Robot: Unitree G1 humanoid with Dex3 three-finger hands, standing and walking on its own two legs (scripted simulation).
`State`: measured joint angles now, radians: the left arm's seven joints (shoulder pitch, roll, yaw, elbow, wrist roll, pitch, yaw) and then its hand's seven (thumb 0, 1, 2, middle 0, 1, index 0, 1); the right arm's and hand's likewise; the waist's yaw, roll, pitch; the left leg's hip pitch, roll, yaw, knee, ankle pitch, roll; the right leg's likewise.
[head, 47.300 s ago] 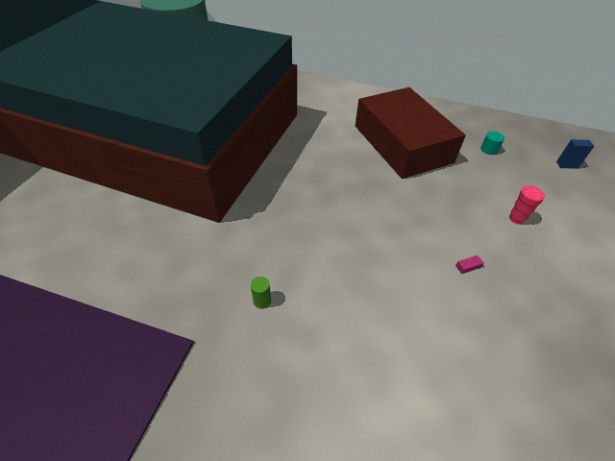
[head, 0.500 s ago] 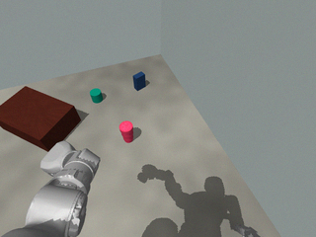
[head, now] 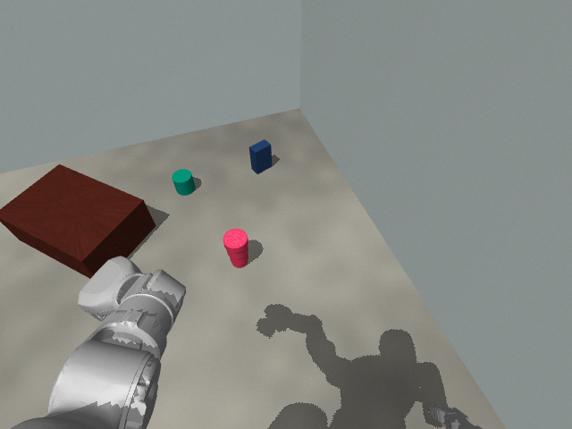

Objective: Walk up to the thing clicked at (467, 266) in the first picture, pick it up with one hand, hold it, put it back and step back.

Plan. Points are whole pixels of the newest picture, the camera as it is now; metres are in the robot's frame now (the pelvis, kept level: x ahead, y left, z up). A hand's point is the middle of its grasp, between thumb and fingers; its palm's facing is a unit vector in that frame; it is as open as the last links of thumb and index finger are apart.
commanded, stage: hold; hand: left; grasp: from above
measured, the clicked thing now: (142, 305) +0.34 +0.24 -0.09
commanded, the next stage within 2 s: crouch in 0.88 s
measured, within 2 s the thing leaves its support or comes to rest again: neither
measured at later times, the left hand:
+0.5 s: hand (132, 308) +0.31 +0.23 -0.03, palm faces -0.17 -0.40 -0.90, open 7.6 cm
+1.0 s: hand (137, 309) +0.31 +0.22 -0.03, palm faces -0.17 -0.40 -0.90, open 7.6 cm
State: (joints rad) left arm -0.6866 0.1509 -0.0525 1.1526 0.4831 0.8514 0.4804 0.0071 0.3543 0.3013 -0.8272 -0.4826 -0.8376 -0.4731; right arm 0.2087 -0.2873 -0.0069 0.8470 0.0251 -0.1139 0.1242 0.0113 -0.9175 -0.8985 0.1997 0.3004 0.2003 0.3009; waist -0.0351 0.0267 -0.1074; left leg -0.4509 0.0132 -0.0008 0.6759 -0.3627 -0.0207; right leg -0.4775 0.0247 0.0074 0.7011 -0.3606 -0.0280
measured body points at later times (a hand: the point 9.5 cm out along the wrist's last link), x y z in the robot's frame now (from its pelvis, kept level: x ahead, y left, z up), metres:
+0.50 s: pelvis -0.01 +0.00 +0.01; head +0.01 -0.02 +0.46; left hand +0.32 +0.24 +0.02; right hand +0.13 -0.25 -0.11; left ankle -0.02 +0.13 -0.72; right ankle -0.01 -0.10 -0.72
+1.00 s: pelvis -0.01 +0.00 +0.01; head +0.01 -0.02 +0.46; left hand +0.32 +0.24 +0.02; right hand +0.12 -0.25 -0.11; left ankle -0.02 +0.13 -0.72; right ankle -0.01 -0.10 -0.72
